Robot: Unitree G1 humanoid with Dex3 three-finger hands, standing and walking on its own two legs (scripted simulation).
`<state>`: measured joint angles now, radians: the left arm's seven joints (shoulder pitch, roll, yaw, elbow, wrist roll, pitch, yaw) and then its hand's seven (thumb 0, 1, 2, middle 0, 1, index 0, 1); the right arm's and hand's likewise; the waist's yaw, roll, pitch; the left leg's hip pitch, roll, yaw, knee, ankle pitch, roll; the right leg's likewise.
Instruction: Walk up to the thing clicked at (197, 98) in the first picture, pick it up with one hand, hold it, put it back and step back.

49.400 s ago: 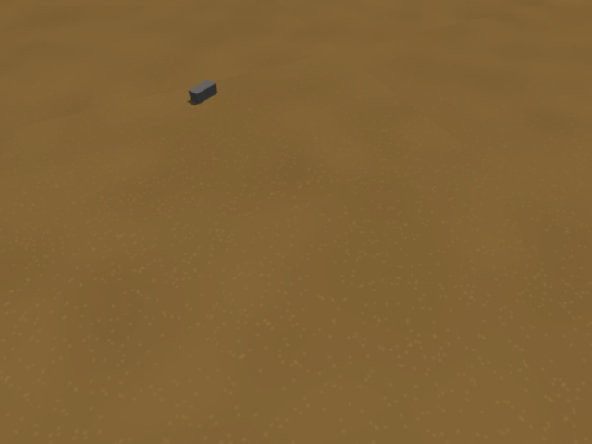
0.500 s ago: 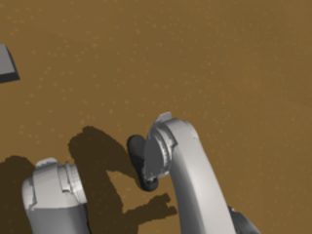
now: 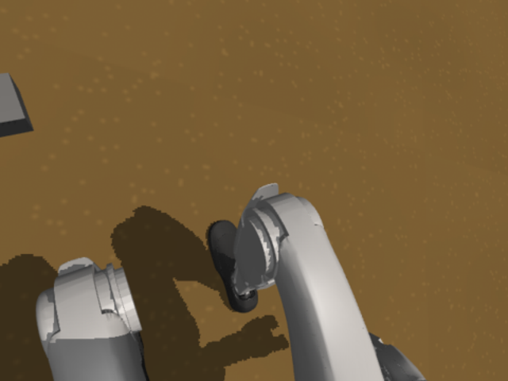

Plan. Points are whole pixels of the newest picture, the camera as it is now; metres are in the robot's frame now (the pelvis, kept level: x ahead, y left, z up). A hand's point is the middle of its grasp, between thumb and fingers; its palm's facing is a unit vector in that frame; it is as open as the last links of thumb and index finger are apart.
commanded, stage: approach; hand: left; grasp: from above
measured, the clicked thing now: out of the picture +0.58 +0.26 -0.31
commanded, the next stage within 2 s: close in in 0.80 s
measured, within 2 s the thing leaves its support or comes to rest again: neither
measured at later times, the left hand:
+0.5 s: hand out of the picture +0.59 +0.25 -0.16, palm faces -0.40 -0.04 -0.91, open 14.2 cm
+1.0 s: hand out of the picture +0.59 +0.27 -0.14, palm faces -0.33 -0.07 -0.94, open 14.1 cm
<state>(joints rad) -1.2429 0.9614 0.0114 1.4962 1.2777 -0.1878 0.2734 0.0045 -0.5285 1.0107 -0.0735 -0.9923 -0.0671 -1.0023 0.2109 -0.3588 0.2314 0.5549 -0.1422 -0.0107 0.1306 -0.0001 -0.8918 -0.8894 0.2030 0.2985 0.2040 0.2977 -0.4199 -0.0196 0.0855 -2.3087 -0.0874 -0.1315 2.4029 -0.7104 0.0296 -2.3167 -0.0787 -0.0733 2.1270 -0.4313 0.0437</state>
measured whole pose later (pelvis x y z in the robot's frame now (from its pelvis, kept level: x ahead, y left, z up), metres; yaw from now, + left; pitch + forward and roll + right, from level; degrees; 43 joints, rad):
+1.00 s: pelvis +0.01 +0.00 +0.00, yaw +0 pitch +36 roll -12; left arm -1.39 0.94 -0.11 1.51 1.26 -0.15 0.28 0.00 -0.53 1.00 -0.09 -1.02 -0.09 -1.03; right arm 0.15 -0.32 0.25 0.61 -0.15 0.00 0.09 0.00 -0.90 -0.89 0.20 0.30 0.20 0.30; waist -0.44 -0.04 0.04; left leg -2.31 -0.09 -0.13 2.41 -0.73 0.02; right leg -2.33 -0.08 -0.07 2.14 -0.44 0.05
